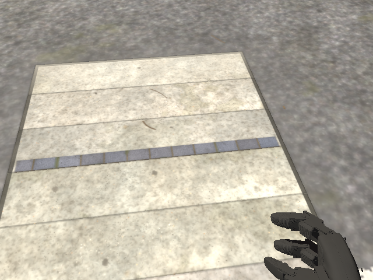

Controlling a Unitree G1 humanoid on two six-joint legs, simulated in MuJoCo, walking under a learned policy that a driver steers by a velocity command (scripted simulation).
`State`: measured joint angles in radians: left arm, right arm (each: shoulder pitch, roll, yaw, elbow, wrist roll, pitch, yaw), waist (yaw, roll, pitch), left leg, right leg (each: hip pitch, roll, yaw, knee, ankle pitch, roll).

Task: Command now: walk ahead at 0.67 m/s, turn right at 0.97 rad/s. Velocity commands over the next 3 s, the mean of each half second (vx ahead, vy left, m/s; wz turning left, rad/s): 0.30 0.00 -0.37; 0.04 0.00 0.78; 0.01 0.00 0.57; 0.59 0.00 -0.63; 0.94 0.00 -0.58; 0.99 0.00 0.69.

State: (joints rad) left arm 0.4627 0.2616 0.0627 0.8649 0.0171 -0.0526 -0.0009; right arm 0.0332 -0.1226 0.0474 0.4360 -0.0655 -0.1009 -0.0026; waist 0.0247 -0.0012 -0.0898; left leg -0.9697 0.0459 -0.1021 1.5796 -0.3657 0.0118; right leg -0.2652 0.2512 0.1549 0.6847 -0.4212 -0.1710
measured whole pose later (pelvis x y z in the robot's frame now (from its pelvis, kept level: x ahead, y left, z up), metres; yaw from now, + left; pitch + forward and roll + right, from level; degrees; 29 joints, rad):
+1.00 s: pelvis +0.33 +0.06 +0.02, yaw +16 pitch +4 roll -3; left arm 0.09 0.30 0.10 0.71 0.02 0.02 0.07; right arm 0.26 -0.28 -0.07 0.58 -0.01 0.03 -0.03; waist -0.02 -0.04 0.01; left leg -0.43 -0.03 -0.08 0.61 -0.24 0.04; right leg -0.65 -0.01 0.04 1.18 -0.36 0.05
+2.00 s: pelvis +0.50 +0.05 +0.00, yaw +9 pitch +3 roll +1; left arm 0.09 0.32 0.07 0.63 0.04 0.05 -0.11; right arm 0.52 -0.28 -0.06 0.82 -0.05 -0.09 -0.02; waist -0.07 -0.03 -0.01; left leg 0.24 0.05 0.26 0.17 -0.43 -0.09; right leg -0.81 -0.08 -0.07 1.00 -0.16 -0.08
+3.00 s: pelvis +1.47 -0.07 +0.00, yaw +15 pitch +3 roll -1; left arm -0.03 0.26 -0.04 0.57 0.05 -0.10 0.01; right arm 0.48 -0.34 -0.09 0.87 0.01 -0.07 0.01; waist -0.13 0.02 0.01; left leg -0.03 -0.12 -0.26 0.78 -0.47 0.11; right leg -0.54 -0.03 0.05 0.58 -0.12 0.03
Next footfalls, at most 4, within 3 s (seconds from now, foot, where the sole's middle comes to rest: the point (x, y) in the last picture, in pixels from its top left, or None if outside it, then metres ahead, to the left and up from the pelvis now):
0.14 left None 0.32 0.15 -0.75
0.48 right None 0.43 -0.14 -0.75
0.84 left None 0.39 0.16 -0.75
1.32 right None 0.47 -0.03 -0.75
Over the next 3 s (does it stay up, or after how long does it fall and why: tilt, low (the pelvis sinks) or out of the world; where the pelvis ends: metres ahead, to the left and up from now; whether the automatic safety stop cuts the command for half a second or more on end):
stays up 1.47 -0.07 0.00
